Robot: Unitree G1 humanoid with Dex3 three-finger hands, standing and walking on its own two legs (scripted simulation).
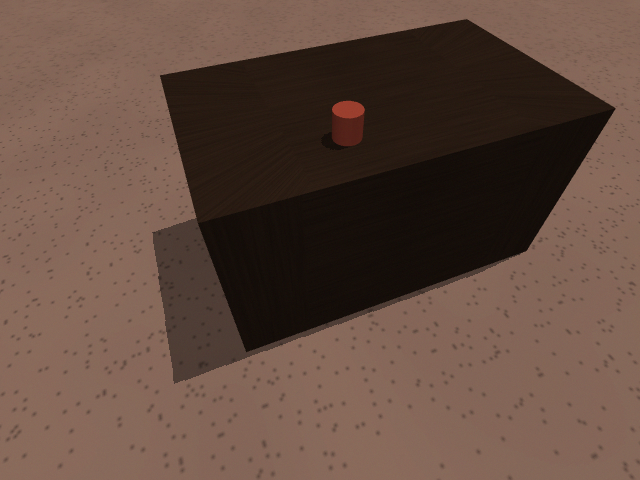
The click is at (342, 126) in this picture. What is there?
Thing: squat round
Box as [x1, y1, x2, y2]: [332, 101, 364, 145]
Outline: 342,101 336,103 332,108 332,139 336,143 341,145 353,145 358,143 362,137 364,108 357,102
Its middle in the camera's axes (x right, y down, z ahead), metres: +0.07 -0.31 +1.00
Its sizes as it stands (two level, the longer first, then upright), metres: 0.082 0.082 0.082
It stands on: a support 0.65 m high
